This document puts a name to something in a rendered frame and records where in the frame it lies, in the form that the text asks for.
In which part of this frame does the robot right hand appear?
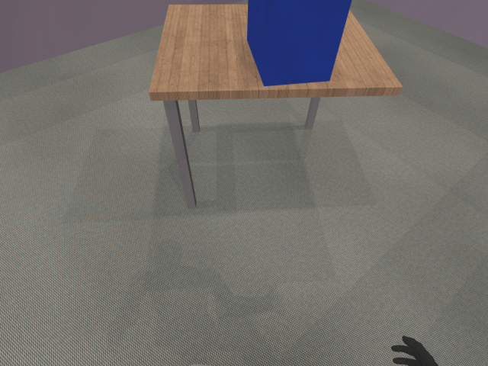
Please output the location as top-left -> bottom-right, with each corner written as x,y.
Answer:
391,335 -> 438,366

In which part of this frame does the carton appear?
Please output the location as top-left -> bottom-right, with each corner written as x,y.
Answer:
247,0 -> 352,86

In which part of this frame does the table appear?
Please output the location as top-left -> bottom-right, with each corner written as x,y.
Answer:
149,5 -> 403,209

